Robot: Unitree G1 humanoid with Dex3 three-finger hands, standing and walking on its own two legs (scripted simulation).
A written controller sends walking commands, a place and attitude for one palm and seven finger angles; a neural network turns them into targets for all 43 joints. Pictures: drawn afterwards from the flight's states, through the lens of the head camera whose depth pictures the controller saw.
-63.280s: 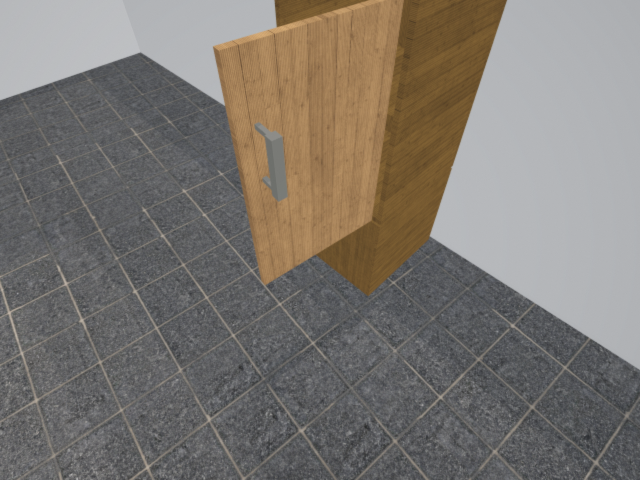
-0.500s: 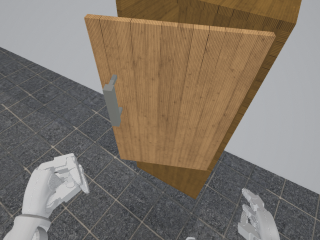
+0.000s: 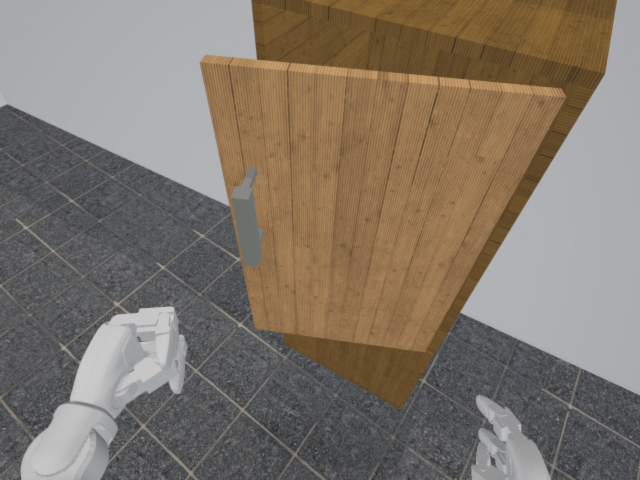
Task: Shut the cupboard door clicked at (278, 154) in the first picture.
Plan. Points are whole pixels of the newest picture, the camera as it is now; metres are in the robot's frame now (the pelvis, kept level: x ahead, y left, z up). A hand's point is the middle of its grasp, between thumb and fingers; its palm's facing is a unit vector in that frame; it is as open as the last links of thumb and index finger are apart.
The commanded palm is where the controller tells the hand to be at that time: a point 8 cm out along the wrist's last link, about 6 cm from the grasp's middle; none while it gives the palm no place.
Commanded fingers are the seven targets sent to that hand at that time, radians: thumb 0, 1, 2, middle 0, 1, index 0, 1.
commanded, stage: raise the hand and make a fist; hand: left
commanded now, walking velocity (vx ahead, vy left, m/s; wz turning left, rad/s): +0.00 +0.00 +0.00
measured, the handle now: (251, 218) +0.43 +0.13 +0.08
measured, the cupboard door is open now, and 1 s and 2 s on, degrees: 22 22 22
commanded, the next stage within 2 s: bring the fist close to the handle in 0.18 s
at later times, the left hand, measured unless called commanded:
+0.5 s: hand (184, 342) +0.24 +0.17 +0.09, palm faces -0.02 -1.00 -0.04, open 3.1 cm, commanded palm +0.22 +0.22 +0.09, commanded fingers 0.00 0.90 0.90 -1.30 -1.50 -1.30 -1.50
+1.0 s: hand (245, 309) +0.29 +0.11 +0.08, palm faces -0.09 -0.99 -0.05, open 3.1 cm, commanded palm +0.28 +0.17 +0.09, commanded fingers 0.00 0.90 0.90 -1.30 -1.50 -1.30 -1.50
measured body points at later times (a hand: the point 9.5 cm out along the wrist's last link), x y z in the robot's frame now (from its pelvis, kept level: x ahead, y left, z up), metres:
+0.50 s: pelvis -0.01 -0.02 +0.00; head +0.02 -0.01 +0.45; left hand +0.24 +0.22 +0.10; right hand +0.17 -0.24 -0.07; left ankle -0.03 +0.04 -0.70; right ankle +0.02 -0.12 -0.70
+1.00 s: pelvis -0.01 -0.05 +0.00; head +0.02 -0.05 +0.45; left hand +0.29 +0.17 +0.09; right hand +0.15 -0.29 -0.08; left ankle -0.03 +0.04 -0.70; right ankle +0.02 -0.12 -0.70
